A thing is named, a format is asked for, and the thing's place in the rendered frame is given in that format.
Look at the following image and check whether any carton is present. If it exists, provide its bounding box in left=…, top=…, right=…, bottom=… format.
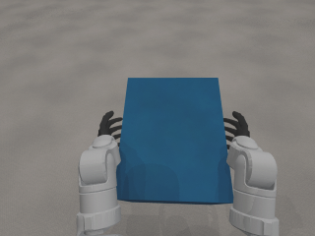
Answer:
left=116, top=78, right=233, bottom=206

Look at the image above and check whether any left robot forearm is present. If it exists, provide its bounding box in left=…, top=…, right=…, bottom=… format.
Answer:
left=76, top=135, right=122, bottom=236

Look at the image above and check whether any right robot forearm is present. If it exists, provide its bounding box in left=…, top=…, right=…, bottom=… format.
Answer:
left=226, top=136, right=280, bottom=236

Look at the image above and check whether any right robot hand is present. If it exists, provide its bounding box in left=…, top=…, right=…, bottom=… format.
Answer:
left=223, top=111, right=250, bottom=149

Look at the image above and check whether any left robot hand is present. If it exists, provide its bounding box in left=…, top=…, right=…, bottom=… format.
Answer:
left=97, top=110, right=123, bottom=146

